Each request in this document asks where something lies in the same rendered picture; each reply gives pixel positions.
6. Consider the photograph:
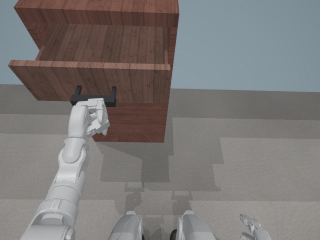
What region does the robot left hand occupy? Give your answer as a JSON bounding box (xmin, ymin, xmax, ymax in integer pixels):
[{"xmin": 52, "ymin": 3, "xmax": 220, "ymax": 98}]
[{"xmin": 68, "ymin": 98, "xmax": 110, "ymax": 142}]

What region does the drawer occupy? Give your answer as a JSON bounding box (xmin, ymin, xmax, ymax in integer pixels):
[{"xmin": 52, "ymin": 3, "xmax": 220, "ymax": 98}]
[{"xmin": 8, "ymin": 23, "xmax": 171, "ymax": 104}]

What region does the left robot thigh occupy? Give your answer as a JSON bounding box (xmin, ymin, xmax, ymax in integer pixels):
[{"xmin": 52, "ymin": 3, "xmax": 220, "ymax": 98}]
[{"xmin": 108, "ymin": 214, "xmax": 143, "ymax": 240}]

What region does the robot right hand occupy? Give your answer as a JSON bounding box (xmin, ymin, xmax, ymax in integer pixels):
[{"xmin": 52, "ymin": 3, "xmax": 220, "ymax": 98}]
[{"xmin": 239, "ymin": 213, "xmax": 272, "ymax": 240}]

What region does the cabinet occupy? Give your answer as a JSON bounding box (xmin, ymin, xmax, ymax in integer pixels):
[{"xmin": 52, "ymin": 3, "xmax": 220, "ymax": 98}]
[{"xmin": 14, "ymin": 0, "xmax": 180, "ymax": 143}]

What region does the left robot upper arm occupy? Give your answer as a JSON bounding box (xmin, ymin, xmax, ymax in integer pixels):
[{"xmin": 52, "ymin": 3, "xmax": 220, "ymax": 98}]
[{"xmin": 22, "ymin": 224, "xmax": 76, "ymax": 240}]

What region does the robot left shin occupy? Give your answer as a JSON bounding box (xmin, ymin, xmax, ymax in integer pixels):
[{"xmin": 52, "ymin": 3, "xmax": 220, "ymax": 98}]
[{"xmin": 126, "ymin": 211, "xmax": 137, "ymax": 216}]

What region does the robot left forearm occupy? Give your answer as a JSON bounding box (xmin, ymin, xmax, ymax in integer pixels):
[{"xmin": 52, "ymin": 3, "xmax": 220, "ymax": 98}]
[{"xmin": 19, "ymin": 137, "xmax": 90, "ymax": 240}]

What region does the handle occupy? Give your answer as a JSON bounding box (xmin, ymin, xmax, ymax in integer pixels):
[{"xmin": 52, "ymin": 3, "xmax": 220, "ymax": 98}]
[{"xmin": 70, "ymin": 85, "xmax": 117, "ymax": 107}]

